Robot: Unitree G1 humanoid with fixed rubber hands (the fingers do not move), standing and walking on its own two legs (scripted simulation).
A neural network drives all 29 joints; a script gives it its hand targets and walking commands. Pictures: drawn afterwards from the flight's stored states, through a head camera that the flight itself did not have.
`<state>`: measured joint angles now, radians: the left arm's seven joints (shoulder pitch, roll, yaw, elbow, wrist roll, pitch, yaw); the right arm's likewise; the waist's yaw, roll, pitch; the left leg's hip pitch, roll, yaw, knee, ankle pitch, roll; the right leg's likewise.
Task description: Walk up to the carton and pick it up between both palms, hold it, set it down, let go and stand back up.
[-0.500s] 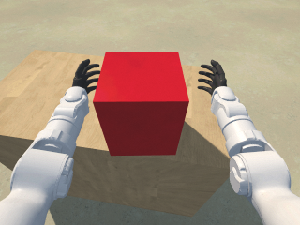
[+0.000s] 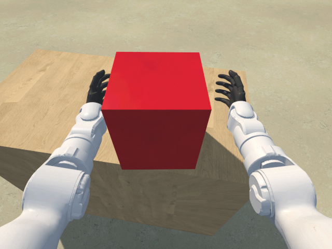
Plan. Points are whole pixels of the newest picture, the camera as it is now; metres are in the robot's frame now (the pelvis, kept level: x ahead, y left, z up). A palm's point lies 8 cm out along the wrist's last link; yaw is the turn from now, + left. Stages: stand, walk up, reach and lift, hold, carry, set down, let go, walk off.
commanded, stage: reach and lift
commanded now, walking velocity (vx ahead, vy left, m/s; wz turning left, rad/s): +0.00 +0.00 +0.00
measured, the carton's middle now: (158, 114) +0.47 -0.01 +0.07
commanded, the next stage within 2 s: none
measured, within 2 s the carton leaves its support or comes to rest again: neither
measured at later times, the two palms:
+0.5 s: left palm (97, 104) +0.46 +0.14 +0.12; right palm (220, 99) +0.45 -0.16 +0.13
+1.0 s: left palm (98, 106) +0.45 +0.14 +0.12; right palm (223, 102) +0.44 -0.17 +0.13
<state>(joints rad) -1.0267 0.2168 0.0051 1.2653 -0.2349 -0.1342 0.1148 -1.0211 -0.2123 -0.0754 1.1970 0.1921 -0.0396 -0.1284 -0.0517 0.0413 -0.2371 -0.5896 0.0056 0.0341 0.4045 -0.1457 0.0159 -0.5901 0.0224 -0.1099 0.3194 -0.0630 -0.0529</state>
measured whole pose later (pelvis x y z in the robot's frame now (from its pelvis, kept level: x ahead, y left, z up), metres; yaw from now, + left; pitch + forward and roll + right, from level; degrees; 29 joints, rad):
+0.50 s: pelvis +0.00 +0.00 +0.00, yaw +2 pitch +19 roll -1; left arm -1.01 0.15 0.14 1.21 -0.04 -0.12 0.15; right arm -1.04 -0.09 -0.29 1.17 -0.02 -0.03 -0.15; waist -0.07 0.03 -0.24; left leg -0.58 0.00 0.01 0.37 -0.12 0.01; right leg -0.57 0.02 -0.14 0.27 -0.04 -0.06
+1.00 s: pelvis +0.02 +0.00 +0.02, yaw +6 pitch +9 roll +0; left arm -0.81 -0.06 0.47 0.78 0.38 0.08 0.01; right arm -0.82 0.12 -0.62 0.72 -0.50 0.04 0.04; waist -0.12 0.03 -0.07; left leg -0.26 -0.03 -0.06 0.18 -0.07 0.01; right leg -0.23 0.01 -0.19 0.09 -0.02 -0.04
